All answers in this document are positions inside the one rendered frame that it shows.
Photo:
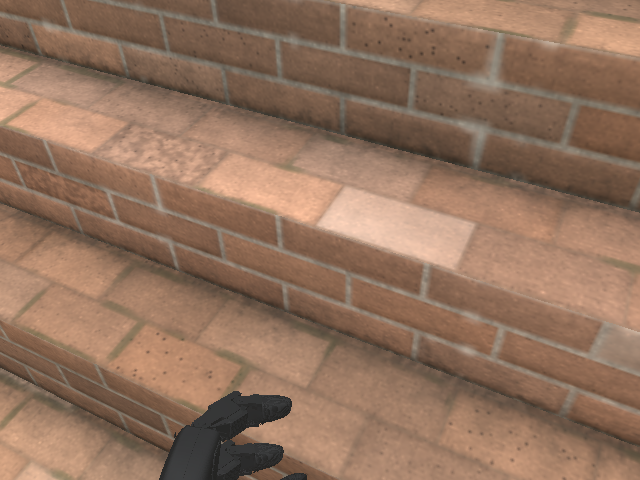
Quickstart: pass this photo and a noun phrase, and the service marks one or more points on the robot left hand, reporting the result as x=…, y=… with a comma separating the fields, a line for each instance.
x=197, y=452

